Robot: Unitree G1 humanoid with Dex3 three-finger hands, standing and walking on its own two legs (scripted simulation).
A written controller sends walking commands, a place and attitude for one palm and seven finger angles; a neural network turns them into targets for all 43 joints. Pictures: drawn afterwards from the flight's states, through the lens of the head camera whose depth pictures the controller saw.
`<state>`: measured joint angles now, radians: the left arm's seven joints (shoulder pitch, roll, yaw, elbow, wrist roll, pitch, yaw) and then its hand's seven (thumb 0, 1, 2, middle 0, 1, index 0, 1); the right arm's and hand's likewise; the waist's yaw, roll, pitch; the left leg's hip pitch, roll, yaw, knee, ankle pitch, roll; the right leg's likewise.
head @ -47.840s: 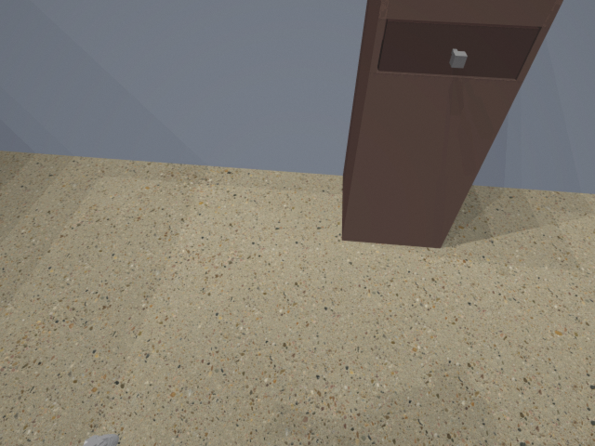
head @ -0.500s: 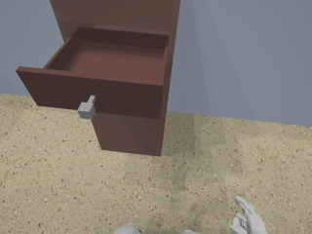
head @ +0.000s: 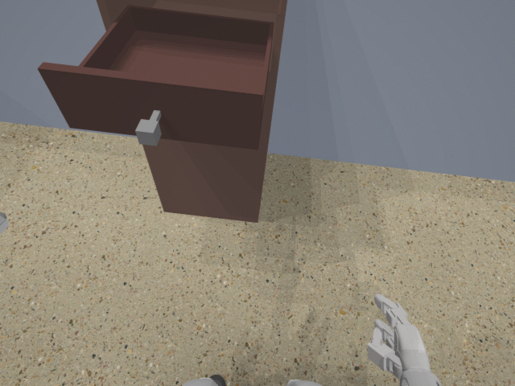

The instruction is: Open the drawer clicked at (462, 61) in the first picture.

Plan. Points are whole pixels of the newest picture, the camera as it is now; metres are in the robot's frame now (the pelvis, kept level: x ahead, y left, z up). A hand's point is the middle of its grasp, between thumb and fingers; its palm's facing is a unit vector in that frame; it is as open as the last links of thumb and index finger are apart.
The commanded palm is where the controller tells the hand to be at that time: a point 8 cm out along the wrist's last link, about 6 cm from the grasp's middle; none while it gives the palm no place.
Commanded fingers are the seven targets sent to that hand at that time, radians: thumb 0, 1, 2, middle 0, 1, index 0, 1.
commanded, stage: stop stepping back and stand still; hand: left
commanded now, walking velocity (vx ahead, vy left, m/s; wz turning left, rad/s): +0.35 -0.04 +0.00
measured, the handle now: (151, 126) +0.52 +0.23 +0.08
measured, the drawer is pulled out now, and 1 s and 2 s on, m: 0.30 0.30 0.30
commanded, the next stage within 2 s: let the arm hang, fingers relaxed in 0.68 s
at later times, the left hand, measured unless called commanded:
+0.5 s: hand out of the picture +0.12 +0.22 +0.25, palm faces +0.50 -0.76 -0.42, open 7.4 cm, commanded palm +0.06 +0.27 +0.26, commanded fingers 0.00 0.90 0.90 -0.20 -0.30 -0.20 -0.30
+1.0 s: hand out of the picture +0.04 +0.21 -0.12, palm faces +0.03 -0.94 -0.34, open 7.4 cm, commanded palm none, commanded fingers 0.00 0.90 0.90 -0.20 -0.30 -0.20 -0.30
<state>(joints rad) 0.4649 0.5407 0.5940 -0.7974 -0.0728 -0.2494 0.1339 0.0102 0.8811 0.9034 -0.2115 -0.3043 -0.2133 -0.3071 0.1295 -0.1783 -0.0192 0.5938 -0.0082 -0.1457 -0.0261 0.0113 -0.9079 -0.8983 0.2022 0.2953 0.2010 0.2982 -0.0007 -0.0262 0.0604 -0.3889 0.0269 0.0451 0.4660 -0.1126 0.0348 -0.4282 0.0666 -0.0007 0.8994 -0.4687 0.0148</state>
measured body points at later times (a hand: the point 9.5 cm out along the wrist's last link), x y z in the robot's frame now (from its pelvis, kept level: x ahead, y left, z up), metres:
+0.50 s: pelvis -0.07 -0.02 +0.00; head -0.08 -0.01 +0.45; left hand +0.09 +0.26 +0.27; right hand +0.06 -0.28 -0.09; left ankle -0.07 +0.11 -0.74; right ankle -0.08 -0.10 -0.74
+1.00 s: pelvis -0.10 -0.01 -0.01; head -0.09 -0.05 +0.43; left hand +0.04 +0.25 -0.09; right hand +0.06 -0.26 -0.15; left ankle -0.07 +0.11 -0.74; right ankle -0.09 -0.11 -0.74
